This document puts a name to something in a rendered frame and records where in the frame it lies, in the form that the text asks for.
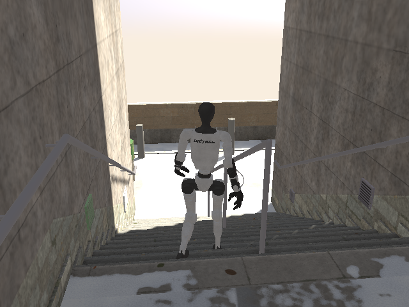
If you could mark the stairs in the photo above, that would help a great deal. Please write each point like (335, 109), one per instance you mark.
(241, 245)

